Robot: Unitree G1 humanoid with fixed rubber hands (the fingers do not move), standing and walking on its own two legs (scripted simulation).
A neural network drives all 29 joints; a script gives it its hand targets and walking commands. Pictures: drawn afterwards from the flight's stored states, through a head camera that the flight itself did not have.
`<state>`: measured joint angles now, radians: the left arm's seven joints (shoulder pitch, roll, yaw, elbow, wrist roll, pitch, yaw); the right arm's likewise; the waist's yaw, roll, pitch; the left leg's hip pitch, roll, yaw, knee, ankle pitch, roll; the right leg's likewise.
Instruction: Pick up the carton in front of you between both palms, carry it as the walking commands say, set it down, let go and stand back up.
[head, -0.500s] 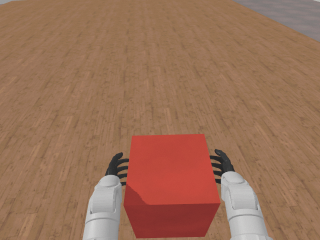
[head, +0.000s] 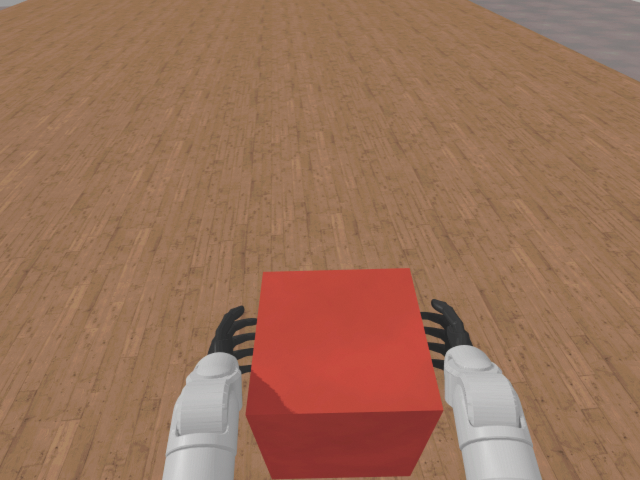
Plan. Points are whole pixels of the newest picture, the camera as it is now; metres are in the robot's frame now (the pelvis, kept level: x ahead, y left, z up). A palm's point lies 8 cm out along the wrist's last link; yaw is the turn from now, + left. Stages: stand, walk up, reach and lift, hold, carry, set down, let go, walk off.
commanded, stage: carry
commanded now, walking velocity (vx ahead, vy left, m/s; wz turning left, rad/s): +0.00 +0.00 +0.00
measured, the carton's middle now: (338, 376) +0.31 +0.00 -0.05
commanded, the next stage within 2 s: hold in 0.44 s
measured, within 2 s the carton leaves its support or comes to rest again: neither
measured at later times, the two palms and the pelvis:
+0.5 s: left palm (214, 371) +0.28 +0.16 +0.04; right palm (451, 362) +0.28 -0.14 +0.04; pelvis -0.01 +0.01 +0.00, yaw +2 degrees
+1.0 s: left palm (202, 393) +0.24 +0.16 +0.05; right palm (441, 342) +0.30 -0.13 +0.05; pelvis -0.01 -0.04 +0.01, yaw +12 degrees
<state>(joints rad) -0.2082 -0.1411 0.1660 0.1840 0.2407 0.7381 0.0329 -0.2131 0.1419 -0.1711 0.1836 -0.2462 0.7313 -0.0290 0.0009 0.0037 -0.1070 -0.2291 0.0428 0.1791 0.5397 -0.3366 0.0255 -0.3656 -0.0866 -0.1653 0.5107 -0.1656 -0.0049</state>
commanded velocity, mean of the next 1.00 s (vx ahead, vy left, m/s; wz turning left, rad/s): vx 0.00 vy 0.00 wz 0.00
